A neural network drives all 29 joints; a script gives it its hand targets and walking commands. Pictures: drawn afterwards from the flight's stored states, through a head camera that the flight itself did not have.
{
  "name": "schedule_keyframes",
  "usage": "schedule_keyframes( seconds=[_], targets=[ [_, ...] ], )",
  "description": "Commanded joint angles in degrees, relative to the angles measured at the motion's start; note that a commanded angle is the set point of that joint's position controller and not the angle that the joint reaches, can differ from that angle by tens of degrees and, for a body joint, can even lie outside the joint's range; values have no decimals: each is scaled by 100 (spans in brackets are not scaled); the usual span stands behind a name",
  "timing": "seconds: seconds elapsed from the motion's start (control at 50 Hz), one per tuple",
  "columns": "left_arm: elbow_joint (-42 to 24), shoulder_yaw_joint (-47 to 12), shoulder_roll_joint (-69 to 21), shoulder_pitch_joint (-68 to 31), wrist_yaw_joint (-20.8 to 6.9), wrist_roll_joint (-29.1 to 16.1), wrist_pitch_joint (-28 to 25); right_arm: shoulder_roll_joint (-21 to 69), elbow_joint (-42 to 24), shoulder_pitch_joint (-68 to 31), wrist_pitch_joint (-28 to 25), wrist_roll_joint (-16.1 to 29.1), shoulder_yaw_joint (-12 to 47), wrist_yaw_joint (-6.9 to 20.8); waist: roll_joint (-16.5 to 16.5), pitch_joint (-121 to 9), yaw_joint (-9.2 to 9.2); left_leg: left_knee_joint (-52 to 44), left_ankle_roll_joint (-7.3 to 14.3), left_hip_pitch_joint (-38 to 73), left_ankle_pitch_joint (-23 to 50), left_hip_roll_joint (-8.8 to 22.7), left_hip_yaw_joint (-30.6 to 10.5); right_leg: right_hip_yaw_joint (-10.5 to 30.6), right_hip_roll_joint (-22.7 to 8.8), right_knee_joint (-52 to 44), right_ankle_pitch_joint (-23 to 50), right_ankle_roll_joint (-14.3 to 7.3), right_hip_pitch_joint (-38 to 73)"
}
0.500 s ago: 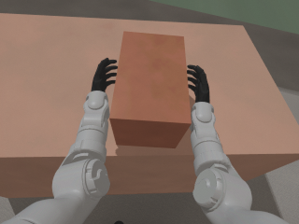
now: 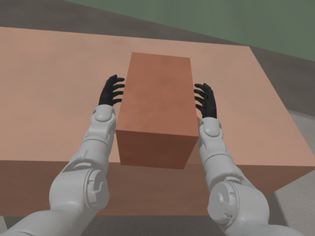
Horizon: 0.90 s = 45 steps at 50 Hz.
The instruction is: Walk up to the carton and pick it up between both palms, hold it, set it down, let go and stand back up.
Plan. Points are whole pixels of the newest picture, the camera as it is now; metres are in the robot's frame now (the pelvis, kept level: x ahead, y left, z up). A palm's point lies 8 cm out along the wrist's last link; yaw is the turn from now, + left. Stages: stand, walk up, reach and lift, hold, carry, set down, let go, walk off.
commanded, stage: reach and lift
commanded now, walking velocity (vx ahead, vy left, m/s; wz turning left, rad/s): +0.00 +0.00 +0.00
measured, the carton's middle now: (156, 109) +0.44 +0.04 +0.05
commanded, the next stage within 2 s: hold in 1.82 s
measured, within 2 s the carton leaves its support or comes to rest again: neither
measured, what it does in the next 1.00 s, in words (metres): stands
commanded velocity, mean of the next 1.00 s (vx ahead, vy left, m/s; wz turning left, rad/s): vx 0.00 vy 0.00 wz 0.00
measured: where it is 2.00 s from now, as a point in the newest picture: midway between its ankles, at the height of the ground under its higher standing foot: outside the picture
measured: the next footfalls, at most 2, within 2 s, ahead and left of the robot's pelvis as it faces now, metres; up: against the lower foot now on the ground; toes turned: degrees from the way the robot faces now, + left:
none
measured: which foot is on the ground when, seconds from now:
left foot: down 0.00-1.00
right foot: down 0.00-1.00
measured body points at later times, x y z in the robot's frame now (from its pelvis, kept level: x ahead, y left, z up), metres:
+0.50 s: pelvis -0.01 +0.01 +0.00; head -0.03 +0.05 +0.45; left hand +0.41 +0.18 +0.15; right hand +0.40 -0.10 +0.15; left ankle +0.02 +0.13 -0.75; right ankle +0.01 -0.11 -0.75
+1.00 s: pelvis -0.01 +0.01 +0.00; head -0.05 +0.04 +0.45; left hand +0.39 +0.17 +0.17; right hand +0.38 -0.11 +0.17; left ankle +0.02 +0.13 -0.75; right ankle +0.01 -0.11 -0.75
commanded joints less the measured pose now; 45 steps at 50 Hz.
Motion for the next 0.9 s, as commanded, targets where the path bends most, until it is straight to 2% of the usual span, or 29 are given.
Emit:
schedule_keyframes(
  seconds=[0.0,0.04,0.06,0.08,0.1,0.14,0.2,0.22,0.28,0.32,0.34,0.38,0.4,0.42,0.46,0.52,0.54,0.56,0.6,0.62,0.64,0.66,0.68,0.7,0.76,0.82,0.84,0.86,0.88],
  targets=[
    [-892,-2083,-3854,-4278,-687,-101,-336,3125,-517,-4277,-301,97,2338,897,773,-4206,33,117,-279,1303,2224,-244,568,-283,86,375,1802,156,2139],
    [-1183,-2146,-3737,-4458,-761,-183,-224,3070,-825,-4347,-170,93,2297,807,657,-3926,-48,46,-225,1173,1850,-337,619,-262,50,277,1650,168,2191],
    [-1030,-2190,-3956,-4872,-790,-250,-177,3048,-618,-4667,-143,145,2093,793,681,-3746,-185,-30,-235,1282,1504,-289,606,-351,82,165,1025,148,1773],
    [-1031,-2034,-3832,-4586,-791,-210,-36,3104,-530,-4461,24,287,2230,807,592,-3584,36,-22,-178,1345,1485,-286,660,-194,37,116,1017,133,1927],
    [-1122,-2073,-3810,-4567,-794,-199,118,2888,-325,-4376,174,311,2040,798,722,-3347,-128,-42,-222,1437,1439,-274,622,-282,85,130,945,103,1787],
    [-1233,-1973,-3676,-4284,-882,-169,421,2774,-633,-4455,335,429,2104,738,670,-2987,-65,-134,-181,1366,1358,-321,624,-239,61,101,1012,133,2144],
    [-1303,-2240,-3798,-4867,-965,-367,634,2696,-960,-4913,422,525,1881,696,613,-3208,-353,-76,-158,1459,1355,-320,593,-272,122,92,971,198,1926],
    [-1210,-2007,-3678,-4696,-993,-284,717,2698,-1004,-4888,501,568,1924,711,526,-3081,-270,-140,-119,1468,1157,-388,649,-229,92,28,920,225,2055],
    [-1402,-1711,-3567,-4258,-1049,-57,1059,2492,-576,-4377,805,642,1734,673,726,-2299,-290,-244,-93,1604,948,-387,647,-245,47,-23,561,220,2033],
    [-1578,-1538,-3427,-4557,-1116,50,1164,2476,-914,-4640,752,527,1630,714,616,-2449,-179,-376,-80,1670,689,-362,698,-240,21,-68,156,225,1987],
    [-1736,-1717,-3462,-4336,-1138,-45,1260,2493,-1285,-4747,738,607,1676,687,685,-2563,-237,-261,-94,1673,970,-371,703,-209,38,-42,490,215,2092],
    [-1687,-1781,-3470,-4450,-1146,58,1386,2359,-1119,-4694,775,564,1557,729,924,-2481,-353,-260,-200,1814,1074,-371,657,-338,62,-30,326,207,1921],
    [-1850,-1889,-3617,-4226,-1124,24,1497,2347,-1231,-4660,798,684,1613,750,1029,-2384,-403,-230,-221,2058,1207,-343,639,-392,121,-60,273,190,1799],
    [-2006,-1955,-3694,-3797,-1092,-6,1622,2357,-1387,-4564,846,808,1910,753,1033,-2448,-256,-113,-249,2407,1687,-266,610,-403,137,-46,473,159,1757],
    [-2493,-2107,-3723,-4068,-1111,-89,1666,2341,-1404,-4377,907,871,1947,759,986,-2319,-447,-77,-300,2569,1922,-290,614,-456,176,-60,534,150,1790],
    [-2413,-2104,-3614,-3686,-1116,-71,1885,2323,-1711,-4464,959,987,2232,768,789,-2331,-343,-115,-185,2430,1485,-341,610,-392,116,-93,380,192,1830],
    [-2450,-2087,-3604,-3862,-1144,-80,1970,2300,-1888,-4694,1008,992,2203,770,671,-2268,-413,-165,-118,2404,1320,-341,601,-410,121,-143,202,206,1743],
    [-2922,-2557,-3966,-3828,-1061,-282,1929,2470,-2165,-4772,909,1236,2621,757,773,-2815,-290,-51,-218,2503,1823,-323,562,-419,168,-21,551,176,1803],
    [-3252,-2970,-4087,-3976,-924,-477,1916,2609,-2713,-5106,911,1538,3223,766,860,-3529,-273,185,-229,2838,2389,-344,495,-373,188,26,1006,181,1833],
    [-3065,-2901,-3990,-4008,-927,-418,1981,2659,-2381,-5084,1017,1509,3167,701,804,-3051,-363,147,-173,2685,2158,-357,498,-343,176,26,939,240,1733],
    [-3548,-3032,-4037,-3650,-884,-482,2053,2713,-2661,-4653,1141,1799,3511,685,698,-3156,-291,186,-160,3001,2585,-347,425,-354,199,31,1294,238,1866],
    [-3200,-2913,-4075,-3255,-876,-415,2218,2596,-2692,-4748,1211,1846,3512,648,691,-2667,-319,78,-132,2863,2116,-343,407,-300,171,-83,939,238,1870],
    [-3503,-3060,-4030,-3352,-909,-491,2246,2729,-2825,-4644,1248,1910,3748,618,562,-2725,-268,74,-60,2670,1921,-385,439,-278,145,-58,998,263,2030],
    [-3589,-3117,-4023,-3500,-941,-568,2328,2725,-2807,-4556,1365,1956,3759,587,481,-2450,-388,23,-66,2638,1673,-382,436,-313,177,-18,812,267,1897],
    [-3984,-3177,-4007,-3446,-971,-587,2518,2857,-3214,-4555,1510,2190,4091,483,372,-2742,-386,31,1,2711,1760,-401,380,-217,151,1,1115,295,2090],
    [-4278,-3346,-3966,-3543,-991,-695,2738,2889,-3380,-4377,1780,2389,4059,384,506,-2550,-643,15,-43,2726,1636,-433,356,-204,131,-41,963,337,1916],
    [-4400,-3433,-4018,-3472,-968,-770,2794,2867,-3599,-4381,1842,2502,4263,367,509,-2573,-600,46,-79,2797,1628,-441,377,-220,153,-44,964,338,1858],
    [-4330,-3483,-4085,-3475,-992,-697,2867,2716,-3373,-4193,1898,2363,4015,381,702,-2220,-783,19,-113,2675,1481,-374,301,-261,178,-11,843,280,1748],
    [-4318,-3298,-3872,-3512,-1043,-679,2931,2944,-3707,-4472,1924,2434,4157,313,448,-2327,-603,57,32,2587,1497,-464,362,-183,127,-52,943,336,1912]
  ],
)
